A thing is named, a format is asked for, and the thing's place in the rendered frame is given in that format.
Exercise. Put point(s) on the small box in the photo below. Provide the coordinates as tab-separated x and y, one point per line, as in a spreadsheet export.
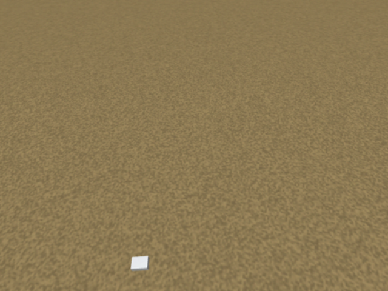
140	263

